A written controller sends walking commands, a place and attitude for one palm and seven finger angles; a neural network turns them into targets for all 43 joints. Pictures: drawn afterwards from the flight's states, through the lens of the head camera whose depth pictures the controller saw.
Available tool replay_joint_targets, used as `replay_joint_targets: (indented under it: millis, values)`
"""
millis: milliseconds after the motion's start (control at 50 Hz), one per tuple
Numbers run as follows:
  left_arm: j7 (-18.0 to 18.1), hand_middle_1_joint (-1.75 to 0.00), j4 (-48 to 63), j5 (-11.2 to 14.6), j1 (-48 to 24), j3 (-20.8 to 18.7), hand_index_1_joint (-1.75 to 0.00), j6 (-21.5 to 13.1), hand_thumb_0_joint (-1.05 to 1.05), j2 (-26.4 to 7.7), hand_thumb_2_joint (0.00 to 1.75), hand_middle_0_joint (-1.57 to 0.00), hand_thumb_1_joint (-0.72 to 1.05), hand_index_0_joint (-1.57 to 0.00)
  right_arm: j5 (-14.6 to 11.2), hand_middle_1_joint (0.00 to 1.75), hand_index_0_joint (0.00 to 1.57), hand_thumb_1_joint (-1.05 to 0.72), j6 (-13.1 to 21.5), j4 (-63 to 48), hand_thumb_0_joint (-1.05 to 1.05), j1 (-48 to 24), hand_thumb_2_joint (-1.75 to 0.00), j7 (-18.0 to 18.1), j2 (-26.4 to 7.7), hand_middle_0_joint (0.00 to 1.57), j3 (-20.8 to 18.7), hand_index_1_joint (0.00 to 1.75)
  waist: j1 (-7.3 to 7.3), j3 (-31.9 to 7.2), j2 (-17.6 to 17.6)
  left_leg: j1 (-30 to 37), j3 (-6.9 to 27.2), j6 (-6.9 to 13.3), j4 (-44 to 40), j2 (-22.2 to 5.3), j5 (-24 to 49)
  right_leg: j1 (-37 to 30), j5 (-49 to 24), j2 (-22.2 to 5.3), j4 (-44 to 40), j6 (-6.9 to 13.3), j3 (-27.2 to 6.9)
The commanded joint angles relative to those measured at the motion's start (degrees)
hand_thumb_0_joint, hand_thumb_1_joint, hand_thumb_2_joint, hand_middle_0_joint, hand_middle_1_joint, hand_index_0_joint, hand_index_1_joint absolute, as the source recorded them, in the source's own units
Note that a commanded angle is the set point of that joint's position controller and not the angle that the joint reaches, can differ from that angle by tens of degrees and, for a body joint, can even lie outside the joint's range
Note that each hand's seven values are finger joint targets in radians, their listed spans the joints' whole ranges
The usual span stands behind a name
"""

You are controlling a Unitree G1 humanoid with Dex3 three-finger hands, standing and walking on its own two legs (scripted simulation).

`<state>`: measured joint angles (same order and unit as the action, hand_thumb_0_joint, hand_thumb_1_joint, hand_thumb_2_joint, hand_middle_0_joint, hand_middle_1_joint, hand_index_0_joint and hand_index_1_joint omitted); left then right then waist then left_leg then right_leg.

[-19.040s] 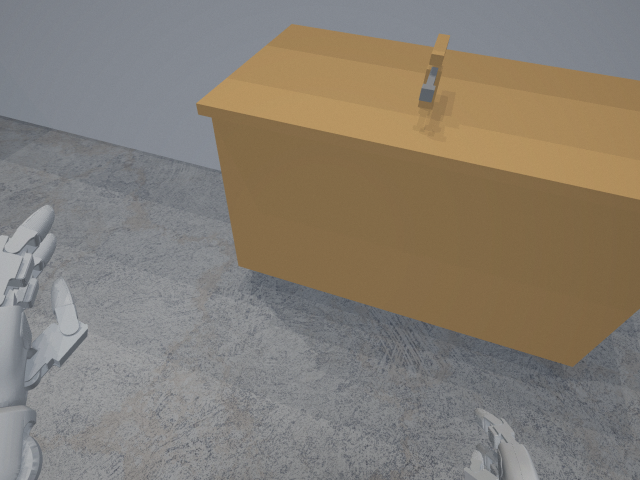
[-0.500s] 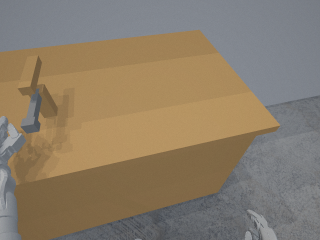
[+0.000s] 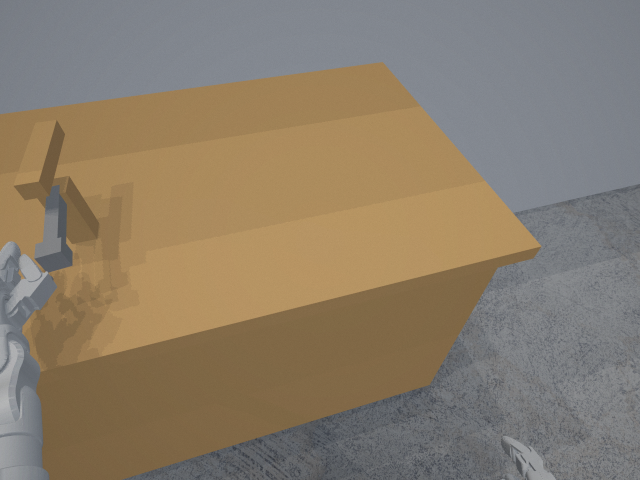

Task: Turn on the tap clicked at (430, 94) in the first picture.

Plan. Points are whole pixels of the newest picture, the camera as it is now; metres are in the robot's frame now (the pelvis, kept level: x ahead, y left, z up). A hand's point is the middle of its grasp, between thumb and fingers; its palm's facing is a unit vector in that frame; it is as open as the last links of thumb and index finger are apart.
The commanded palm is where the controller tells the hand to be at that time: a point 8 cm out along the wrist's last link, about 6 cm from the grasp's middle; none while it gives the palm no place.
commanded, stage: push the lever round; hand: left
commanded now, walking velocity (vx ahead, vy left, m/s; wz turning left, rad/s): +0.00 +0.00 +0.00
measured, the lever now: (54, 255) +0.34 +0.35 +0.11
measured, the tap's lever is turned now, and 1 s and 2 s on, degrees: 7 31 51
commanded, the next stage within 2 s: none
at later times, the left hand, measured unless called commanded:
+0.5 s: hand (74, 273) +0.32 +0.32 +0.10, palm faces +0.62 -0.78 -0.06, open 7.7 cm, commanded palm +0.27 +0.34 +0.10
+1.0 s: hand (102, 261) +0.34 +0.29 +0.10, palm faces +0.70 -0.71 -0.05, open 7.7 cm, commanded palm +0.29 +0.31 +0.10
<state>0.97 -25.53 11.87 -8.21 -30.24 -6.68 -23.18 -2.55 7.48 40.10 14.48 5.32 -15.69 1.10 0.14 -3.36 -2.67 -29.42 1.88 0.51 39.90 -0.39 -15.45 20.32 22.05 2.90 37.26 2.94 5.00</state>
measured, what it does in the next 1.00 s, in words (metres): stands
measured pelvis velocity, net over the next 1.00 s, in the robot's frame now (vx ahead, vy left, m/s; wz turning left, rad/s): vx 0.00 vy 0.00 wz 0.01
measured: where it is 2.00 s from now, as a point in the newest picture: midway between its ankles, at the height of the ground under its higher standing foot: outside the picture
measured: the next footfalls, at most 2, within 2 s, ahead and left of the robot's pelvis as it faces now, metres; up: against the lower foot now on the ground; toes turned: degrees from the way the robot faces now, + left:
none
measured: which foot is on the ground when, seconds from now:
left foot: down 0.00-1.00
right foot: down 0.00-1.00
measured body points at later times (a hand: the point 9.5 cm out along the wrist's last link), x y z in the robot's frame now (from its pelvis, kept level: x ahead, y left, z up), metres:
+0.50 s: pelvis +0.00 +0.00 +0.00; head +0.01 -0.01 +0.45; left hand +0.28 +0.36 +0.11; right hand +0.15 -0.25 -0.10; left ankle +0.05 +0.11 -0.72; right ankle -0.03 -0.09 -0.72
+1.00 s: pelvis +0.00 +0.00 +0.00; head +0.01 +0.00 +0.45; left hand +0.30 +0.33 +0.11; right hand +0.16 -0.24 -0.10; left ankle +0.05 +0.11 -0.72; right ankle -0.03 -0.09 -0.72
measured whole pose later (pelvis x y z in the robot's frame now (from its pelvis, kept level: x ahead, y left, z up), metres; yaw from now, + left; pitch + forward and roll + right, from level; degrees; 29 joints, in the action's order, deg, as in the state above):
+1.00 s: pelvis +0.00 +0.00 +0.00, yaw +0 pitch +4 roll -2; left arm 24.1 -20.2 5.4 -13.2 -21.1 -2.6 -12.0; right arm -0.6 3.6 39.9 10.8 3.7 -13.9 1.1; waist 0.2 -4.1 -2.5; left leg -29.0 1.9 0.8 40.1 0.2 -15.4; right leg 19.9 22.4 2.3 37.8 2.6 5.1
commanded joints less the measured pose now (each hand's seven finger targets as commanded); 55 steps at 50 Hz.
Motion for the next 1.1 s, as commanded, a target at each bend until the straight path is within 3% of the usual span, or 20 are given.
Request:
replay_joint_targets:
  millis: [0, 60, 80, 140, 160, 240, 300, 360, 440, 500, 600, 640, 660, 820, 840, 880, 940, 980, 1040, 1080]
  values:
    - [0.13, -0.15, 13.36, -0.09, -17.68, -2.06, -0.15, -5.07, 0.0, -17.48, 0.9, -0.15, 0.9, -0.15, 0.14, 0.3, 0.2, -0.9, 2.91, -7.25, 0.0, -3.47, -0.9, 0.73, -7.92, 0.2, -2.73, 0.3, -1.16, -11.6, -2.77, 12.61, 1.64, 2.12, -3.94, 0.8, 6.53, 3.38, -13.33, -1.38, -6.64, -1.95, -4.27]
    - [0.44, -0.15, 14.81, -0.21, -16.4, -1.15, -0.15, -5.55, 0.0, -16.02, 0.9, -0.15, 0.9, -0.15, 0.26, 0.3, 0.2, -0.9, 3.06, -7.61, 0.0, -3.63, -0.9, 0.52, -7.67, 0.2, -2.85, 0.3, -0.51, -13.59, -3.33, 13.57, 1.37, 2.18, -3.82, 0.96, 7.4, 2.47, -14.42, -1.53, -6.38, -2.02, -4.41]
    - [0.83, -0.15, 14.15, -0.01, -16.09, -2.19, -0.15, -5.34, 0.0, -16.94, 0.9, -0.15, 0.9, -0.15, 0.2, 0.3, 0.2, -0.9, 2.99, -7.54, 0.0, -3.67, -0.9, 0.56, -7.74, 0.2, -2.88, 0.3, -0.45, -13.44, -2.0, 12.93, 1.38, 2.19, -3.75, 0.91, 7.29, 2.1, -14.64, -1.5, -6.41, -2.1, -4.52]
    - [2.3, -0.15, 13.91, -0.34, -14.98, -4.04, -0.15, -4.97, 0.0, -18.04, 0.9, -0.15, 0.9, -0.15, 0.21, 0.3, 0.2, -0.9, 2.63, -7.47, 0.0, -3.96, -0.9, 0.36, -7.59, 0.2, -2.78, 0.3, 0.15, -12.5, -2.61, 12.07, 1.23, 2.16, -3.65, 0.92, 7.93, 1.46, -15.67, -1.68, -6.31, -2.11, -4.53]
    - [2.65, -0.15, 13.86, -0.25, -14.51, -2.04, -0.15, -4.69, 0.0, -15.34, 0.9, -0.15, 0.9, -0.15, 0.3, 0.3, 0.2, -0.9, 2.6, -7.93, 0.0, -4.17, -0.9, 0.19, -7.35, 0.2, -2.67, 0.3, 0.09, -12.13, -1.87, 11.86, 1.19, 2.15, -3.8, 1.05, 7.72, 1.53, -15.71, -1.7, -6.25, -2.21, -4.36]
    - [4.8, -0.15, 16.0, -1.07, -15.44, -1.54, -0.15, -4.64, 0.0, -14.65, 0.9, -0.15, 0.9, -0.15, 0.45, 0.3, 0.2, -0.9, 2.47, -7.93, 0.0, -4.71, -0.9, 0.09, -7.31, 0.2, -2.72, 0.3, 0.0, -12.31, -2.37, 12.4, 1.22, 2.15, -3.67, 0.91, 7.72, 1.82, -15.27, -1.67, -6.29, -2.08, -4.32]
    - [6.37, -0.15, 17.93, -1.54, -16.12, 1.89, -0.15, -4.46, 0.0, -10.73, 0.9, -0.15, 0.9, -0.15, 0.53, 0.3, 0.2, -0.9, 2.53, -8.37, 0.0, -5.47, -0.9, -0.1, -7.03, 0.2, -2.72, 0.3, -0.41, -11.93, -3.75, 13.39, 1.38, 2.01, -4.01, 0.84, 6.78, 3.01, -13.74, -1.56, -6.32, -1.91, -4.06]
    - [8.43, -0.15, 17.01, -2.11, -15.7, 1.26, -0.15, -3.86, 0.0, -10.78, 0.9, -0.15, 0.9, -0.15, 0.7, 0.3, 0.2, -0.9, 2.25, -8.08, 0.0, -5.41, -0.9, -0.01, -7.24, 0.2, -2.78, 0.3, -0.32, -12.02, -0.13, 12.54, 1.69, 2.05, -4.26, 0.85, 6.47, 2.29, -13.57, -1.57, -6.29, -2.02, -3.84]
    - [10.52, -0.15, 19.41, -3.29, -16.66, 1.78, -0.15, -3.44, 0.0, -10.28, 0.9, -0.15, 0.9, -0.15, 0.95, 0.3, 0.2, -0.9, 1.8, -8.25, 0.0, -6.12, -0.9, -0.16, -6.94, 0.2, -2.72, 0.3, 0.09, -13.01, -2.98, 13.63, 1.46, 1.93, -4.18, 0.93, 7.52, 1.86, -14.22, -1.72, -6.05, -1.79, -3.92]
    - [12.11, -0.15, 20.95, -3.51, -14.71, 4.28, -0.15, -3.13, 0.0, -6.53, 0.9, -0.15, 0.9, -0.15, 1.13, 0.3, 0.2, -0.9, 1.77, -8.72, 0.0, -6.52, -0.9, -0.55, -6.57, 0.2, -2.87, 0.3, 0.15, -13.43, -2.52, 14.57, 1.63, 1.68, -4.14, 0.76, 8.79, 1.72, -15.14, -1.56, -5.75, -1.67, -3.41]
    - [14.9, -0.15, 20.08, -4.21, -16.58, 4.72, -0.15, -2.2, 0.0, -5.73, 0.9, -0.15, 0.9, -0.15, 1.3, 0.3, 0.2, -0.9, 1.18, -8.22, 0.0, -7.16, -0.9, -0.5, -6.58, 0.2, -2.74, 0.3, -0.3, -12.06, 0.08, 13.54, 1.86, 1.62, -4.55, 0.72, 7.04, 2.09, -13.59, -1.59, -6.19, -1.73, -3.33]
    - [16.15, -0.15, 21.07, -5.25, -18.94, 5.61, -0.15, -1.86, 0.0, -5.37, 0.9, -0.15, 0.9, -0.15, 1.4, 0.3, 0.2, -0.9, 0.83, -8.27, 0.0, -7.78, -0.9, -0.46, -6.39, 0.2, -2.45, 0.3, -0.4, -11.34, -2.35, 13.61, 1.98, 1.57, -4.76, 0.7, 6.31, 2.78, -12.5, -1.79, -6.22, -1.62, -3.47]
    - [16.69, -0.15, 20.96, -5.61, -20.64, 6.73, -0.15, -1.68, 0.0, -4.48, 0.9, -0.15, 0.9, -0.15, 1.46, 0.3, 0.2, -0.9, 0.69, -8.1, 0.0, -7.53, -0.9, -0.52, -6.37, 0.2, -2.45, 0.3, -0.97, -11.71, -1.7, 13.89, 2.27, 1.51, -4.75, 0.68, 6.52, 2.84, -12.68, -1.75, -5.99, -1.54, -3.31]
    - [20.81, -0.15, 20.36, -6.7, -21.31, 8.62, -0.15, -0.59, 0.0, -1.29, 0.9, -0.15, 0.9, -0.15, 1.97, 0.3, 0.2, -0.9, -0.24, -8.2, 0.0, -8.08, -0.9, -0.94, -6.07, 0.2, -2.55, 0.3, -0.76, -13.1, -0.73, 14.0, 2.24, 1.3, -4.34, 0.79, 7.17, 2.3, -13.3, -1.74, -5.96, -1.46, -3.17]
    - [21.43, -0.15, 18.8, -7.01, -20.98, 7.18, -0.15, -0.34, 0.0, -2.57, 0.9, -0.15, 0.9, -0.15, 2.02, 0.3, 0.2, -0.9, -0.53, -7.76, 0.0, -7.95, -0.9, -0.86, -6.25, 0.2, -2.63, 0.3, -0.69, -12.32, 0.69, 13.15, 2.34, 1.39, -4.42, 0.76, 6.61, 2.21, -12.78, -1.71, -6.22, -1.54, -3.22]
    - [22.27, -0.15, 18.19, -7.28, -23.43, 8.7, -0.15, -0.02, 0.0, -1.2, 0.9, -0.15, 0.9, -0.15, 1.99, 0.3, 0.2, -0.9, -0.88, -7.92, 0.0, -8.21, -0.9, -0.87, -6.09, 0.2, -2.49, 0.3, -1.17, -11.84, 0.83, 12.57, 2.27, 1.43, -4.39, 0.88, 5.52, 2.74, -11.96, -1.82, -6.33, -1.63, -3.34]
    - [23.84, -0.15, 19.35, -8.36, -24.12, 7.06, -0.15, -0.15, 0.0, -3.02, 0.9, -0.15, 0.9, -0.15, 2.29, 0.3, 0.2, -0.9, -1.3, -7.89, 0.0, -8.26, -0.9, -0.96, -6.1, 0.2, -2.75, 0.3, -0.49, -14.1, -1.74, 13.33, 2.12, 1.32, -4.2, 0.88, 6.87, 1.79, -12.79, -1.85, -5.9, -1.33, -3.5]
    - [24.69, -0.15, 19.54, -8.77, -23.75, 9.65, -0.15, -0.11, 0.0, 0.19, 0.9, -0.15, 0.9, -0.15, 2.3, 0.3, 0.2, -0.9, -1.37, -8.16, 0.0, -8.24, -0.9, -1.42, -5.7, 0.2, -2.83, 0.3, -0.53, -14.5, -2.14, 13.97, 2.15, 1.14, -3.88, 0.78, 7.99, 1.92, -13.66, -1.78, -5.46, -1.21, -3.2]
    - [26.27, -0.15, 18.87, -9.07, -24.02, 8.71, -0.15, 0.11, 0.0, -0.37, 0.9, -0.15, 0.9, -0.15, 2.47, 0.3, 0.2, -0.9, -1.75, -7.82, 0.0, -8.17, -0.9, -1.5, -6.03, 0.2, -2.98, 0.3, -0.7, -14.31, -0.47, 13.44, 2.16, 1.26, -3.75, 0.76, 8.23, 1.66, -14.04, -1.8, -5.71, -1.32, -3.17]
    - [27.0, -0.15, 18.75, -9.11, -23.55, 9.68, -0.15, 0.3, 0.0, 1.16, 0.9, -0.15, 0.9, -0.15, 2.56, 0.3, 0.2, -0.9, -1.88, -8.09, 0.0, -8.17, -0.9, -1.66, -5.86, 0.2, -3.14, 0.3, -0.63, -14.72, 0.56, 13.42, 1.96, 1.25, -3.53, 0.71, 8.88, 1.3, -14.88, -1.77, -5.57, -1.42, -3.13]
